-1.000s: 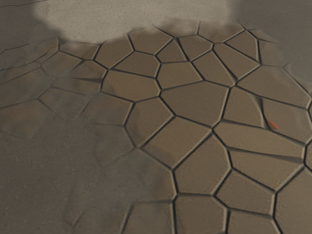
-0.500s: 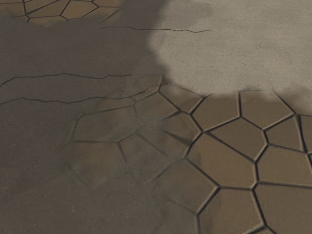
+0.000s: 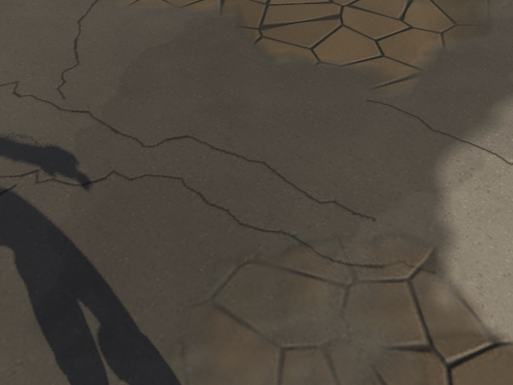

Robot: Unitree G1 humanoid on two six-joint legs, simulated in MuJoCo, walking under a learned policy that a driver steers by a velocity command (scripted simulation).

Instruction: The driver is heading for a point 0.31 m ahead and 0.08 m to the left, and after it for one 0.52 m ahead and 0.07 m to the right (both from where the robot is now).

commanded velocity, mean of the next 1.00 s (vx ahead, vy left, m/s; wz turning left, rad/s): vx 0.33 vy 0.00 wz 0.30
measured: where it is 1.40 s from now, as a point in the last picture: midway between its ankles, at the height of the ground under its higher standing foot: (263, 376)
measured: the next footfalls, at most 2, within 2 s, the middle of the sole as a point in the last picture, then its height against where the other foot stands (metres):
left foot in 0.24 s outside the picture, level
right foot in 0.70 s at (302, 335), level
